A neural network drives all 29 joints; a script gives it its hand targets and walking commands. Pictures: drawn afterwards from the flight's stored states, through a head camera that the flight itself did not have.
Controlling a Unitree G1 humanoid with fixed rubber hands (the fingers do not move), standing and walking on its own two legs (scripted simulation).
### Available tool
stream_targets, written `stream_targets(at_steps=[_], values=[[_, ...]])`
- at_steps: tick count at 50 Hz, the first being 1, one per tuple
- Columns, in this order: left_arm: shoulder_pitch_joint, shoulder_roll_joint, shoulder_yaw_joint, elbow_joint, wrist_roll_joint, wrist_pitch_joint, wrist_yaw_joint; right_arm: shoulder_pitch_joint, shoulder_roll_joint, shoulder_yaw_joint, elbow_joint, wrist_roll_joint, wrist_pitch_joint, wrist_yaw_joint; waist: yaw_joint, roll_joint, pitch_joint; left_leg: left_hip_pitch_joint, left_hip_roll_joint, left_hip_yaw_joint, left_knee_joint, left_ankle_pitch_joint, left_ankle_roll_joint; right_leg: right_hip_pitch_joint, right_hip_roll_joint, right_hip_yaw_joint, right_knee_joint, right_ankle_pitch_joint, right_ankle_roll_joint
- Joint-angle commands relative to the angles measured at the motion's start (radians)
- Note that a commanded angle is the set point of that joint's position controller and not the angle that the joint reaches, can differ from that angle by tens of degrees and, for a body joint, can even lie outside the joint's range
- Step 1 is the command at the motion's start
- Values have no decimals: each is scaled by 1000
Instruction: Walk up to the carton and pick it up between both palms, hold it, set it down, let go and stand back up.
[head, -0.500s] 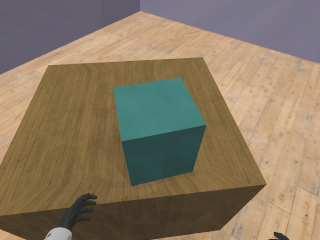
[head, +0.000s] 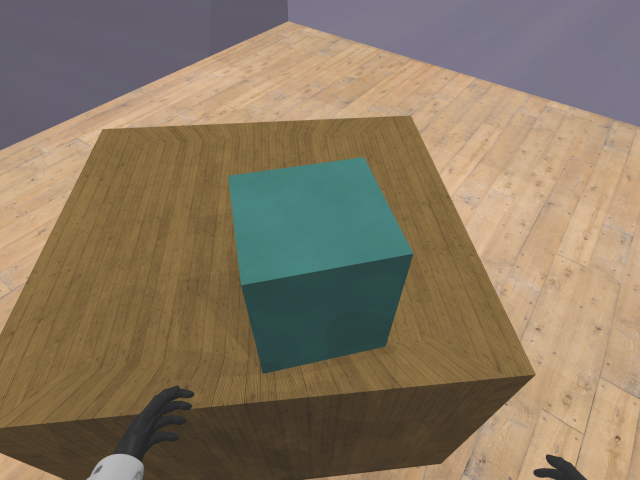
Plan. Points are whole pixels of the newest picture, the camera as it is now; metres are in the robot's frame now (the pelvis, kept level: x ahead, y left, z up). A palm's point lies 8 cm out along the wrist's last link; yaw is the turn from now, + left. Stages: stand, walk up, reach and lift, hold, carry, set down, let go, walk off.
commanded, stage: stand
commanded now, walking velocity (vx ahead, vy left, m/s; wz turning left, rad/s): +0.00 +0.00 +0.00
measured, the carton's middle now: (312, 267) +0.42 +0.01 -0.01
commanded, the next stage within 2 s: none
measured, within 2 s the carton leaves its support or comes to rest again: neither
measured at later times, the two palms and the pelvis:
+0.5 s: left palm (136, 448) +0.18 +0.24 -0.06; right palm out of the picture +0.09 -0.32 -0.10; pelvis +0.00 +0.00 +0.00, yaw +0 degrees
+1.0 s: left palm (137, 448) +0.18 +0.24 -0.06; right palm out of the picture +0.09 -0.32 -0.10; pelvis +0.01 +0.00 +0.00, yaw +1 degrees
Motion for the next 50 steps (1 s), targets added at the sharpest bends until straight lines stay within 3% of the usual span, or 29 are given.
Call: stream_targets(at_steps=[1,2,3,4,6,7,8,11,14,15,17,18,19,21,22,24,25,28,31,33,34,37,38,39,40,41,43,48,50], values=[[-4,241,136,94,-3,86,71,-48,-175,-42,-69,3,-12,-6,20,-67,8,81,46,-61,-44,7,76,-145,-106,83,-157,-10,-37],[-41,252,135,101,8,85,77,-34,-161,-35,-58,6,-7,-5,6,-135,17,89,43,-56,-26,44,70,-161,-106,82,-164,-21,-36],[-52,264,141,93,6,87,83,-4,-149,-27,-46,5,-9,-1,-7,-131,50,66,49,-68,-47,47,75,-155,-114,97,-166,-16,-41],[-25,233,135,100,2,90,80,-43,-178,-39,-54,-2,-14,-4,20,-90,21,73,50,-60,-36,8,82,-126,-115,100,-172,-16,-34],[5,237,130,100,3,86,79,-49,-188,-40,-57,1,-9,-2,28,-122,53,73,48,-70,-48,48,72,-160,-102,81,-155,-11,-37],[-34,259,141,106,3,89,80,-13,-173,-39,-47,6,-13,0,-6,-134,15,96,45,-62,-48,46,65,-145,-115,94,-178,7,-40],[-18,246,140,108,-5,87,80,-7,-175,-36,-36,-1,-12,-4,15,-120,17,88,47,-59,-46,52,69,-133,-117,94,-178,19,-36],[-6,253,140,110,-3,86,77,1,-159,-35,-44,9,-14,-7,3,-56,-7,107,50,-56,-26,96,65,-111,-125,90,-157,87,-37],[-35,262,141,99,5,89,80,-27,-148,-30,-52,2,-11,-4,6,-70,1,80,38,-52,-26,62,68,-106,-105,74,-154,50,-28],[-46,256,138,86,7,93,76,-31,-166,-31,-47,3,-8,-9,-1,-144,37,78,51,-61,-36,65,63,-146,-106,58,-160,64,-31],[-57,250,139,101,4,95,74,-23,-175,-42,-53,4,-4,-8,-1,-118,12,101,39,-54,-42,19,60,-150,-108,85,-180,-39,-33],[-21,253,143,109,1,95,73,-39,-166,-35,-48,0,1,-11,23,-100,6,98,39,-51,-35,43,65,-131,-101,73,-178,-5,-23],[-25,232,129,109,-1,92,80,-29,-170,-31,-46,0,0,-9,14,-118,49,72,47,-61,-38,55,64,-151,-116,86,-172,11,-32],[-22,243,130,112,-1,95,76,-64,-165,-33,-60,5,-15,-7,18,-62,16,80,40,-62,-44,24,58,-141,-108,80,-167,-13,-34],[-21,245,137,117,-1,99,78,-66,-164,-28,-53,-4,-14,-6,32,-75,28,55,46,-59,-52,3,66,-122,-109,87,-165,-38,-33],[-64,251,134,97,8,103,82,-37,-167,-32,-29,4,-14,-8,0,-132,40,88,51,-70,-58,11,59,-159,-110,83,-177,-38,-37],[-44,249,141,102,7,98,77,-13,-173,-30,-20,-2,-17,-9,8,-66,27,92,52,-61,-53,7,70,-145,-118,99,-179,-30,-33],[-62,253,141,95,7,96,74,-56,-165,-31,-37,6,-12,-6,11,-116,24,90,51,-66,-68,38,65,-150,-114,88,-170,-11,-38],[-13,222,133,116,2,94,71,-46,-199,-38,-28,2,-20,-7,24,-38,1,82,51,-70,-68,1,70,-104,-102,75,-147,9,-36],[-32,258,140,110,2,96,75,-53,-170,-33,-34,8,-12,-3,8,-91,25,98,54,-70,-78,0,58,-158,-104,78,-168,-56,-40],[6,236,133,124,-4,96,74,-37,-178,-33,-31,4,-13,-6,20,-55,18,74,53,-69,-68,-40,66,-122,-103,78,-165,-30,-35],[-13,240,138,124,3,96,69,-41,-188,-34,-33,2,-13,-8,23,-71,57,52,41,-76,-70,-62,68,-150,-115,97,-184,-99,-38],[-20,258,141,123,5,96,77,-54,-175,-34,-28,0,-12,-4,19,-126,59,59,49,-77,-81,-30,65,-169,-117,91,-176,-88,-39],[-13,231,137,127,7,102,77,-80,-193,-41,-41,1,-17,-11,30,-88,37,75,50,-86,-71,-43,69,-154,-114,85,-182,-65,-38],[-5,263,141,126,6,98,74,-51,-177,-30,-28,2,-12,-9,18,-129,4,99,43,-87,-75,-50,62,-145,-102,77,-180,-85,-34],[-59,265,144,106,8,99,77,-55,-167,-31,-28,10,-15,-6,13,-56,66,56,42,-75,-67,-31,67,-160,-125,101,-197,-67,-39],[4,241,132,125,9,96,77,-61,-179,-39,-34,1,-11,-16,18,-95,44,92,42,-79,-60,-16,70,-170,-113,82,-183,-60,-39],[-12,228,132,106,-3,92,75,-63,-181,-36,-37,1,-19,-9,24,-92,25,84,50,-83,-58,39,65,-119,-112,73,-177,13,-30],[-21,231,133,106,0,87,79,-59,-163,-31,-42,6,-14,-9,6,-127,27,96,45,-75,-58,69,65,-144,-114,72,-163,47,-37]])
